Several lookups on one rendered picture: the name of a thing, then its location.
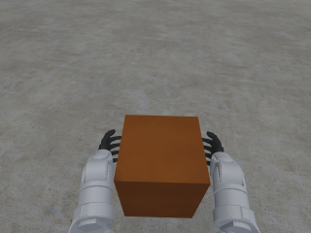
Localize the robot left forearm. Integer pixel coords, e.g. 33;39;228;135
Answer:
68;149;114;233

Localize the right robot hand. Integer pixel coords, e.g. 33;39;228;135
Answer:
202;131;224;166

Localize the robot right forearm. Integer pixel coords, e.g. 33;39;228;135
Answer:
210;151;260;233

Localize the carton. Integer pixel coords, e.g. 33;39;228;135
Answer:
114;115;211;218

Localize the left robot hand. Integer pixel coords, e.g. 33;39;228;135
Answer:
98;129;121;163

